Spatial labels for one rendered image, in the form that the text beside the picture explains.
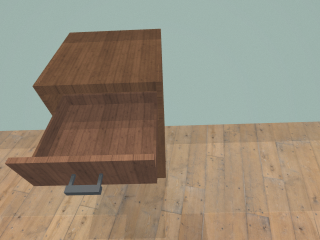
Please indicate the handle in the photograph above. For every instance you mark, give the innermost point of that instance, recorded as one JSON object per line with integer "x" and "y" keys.
{"x": 75, "y": 190}

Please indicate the cabinet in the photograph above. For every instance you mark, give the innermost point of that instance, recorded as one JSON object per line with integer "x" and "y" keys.
{"x": 99, "y": 62}

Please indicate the drawer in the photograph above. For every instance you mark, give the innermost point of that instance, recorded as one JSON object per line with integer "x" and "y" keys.
{"x": 114, "y": 134}

